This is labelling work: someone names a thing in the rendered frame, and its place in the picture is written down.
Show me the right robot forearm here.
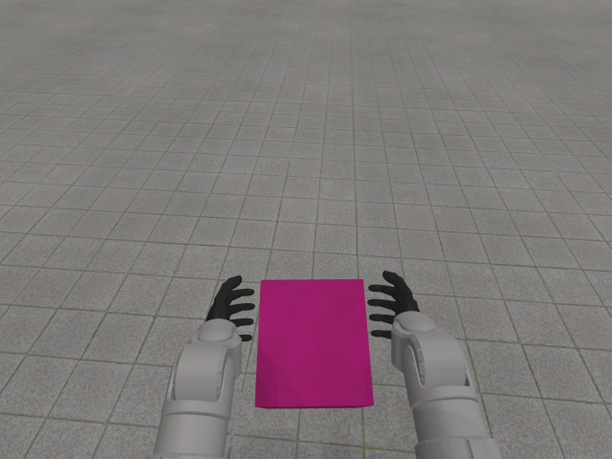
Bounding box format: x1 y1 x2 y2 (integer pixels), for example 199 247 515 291
391 311 503 459

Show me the robot left hand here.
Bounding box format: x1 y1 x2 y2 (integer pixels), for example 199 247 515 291
206 275 255 341

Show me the carton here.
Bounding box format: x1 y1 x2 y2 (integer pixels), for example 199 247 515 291
255 279 374 409

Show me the robot right hand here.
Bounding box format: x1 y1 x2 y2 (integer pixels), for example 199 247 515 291
367 271 421 339

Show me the left robot forearm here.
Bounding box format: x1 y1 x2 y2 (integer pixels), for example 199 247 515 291
145 318 242 459

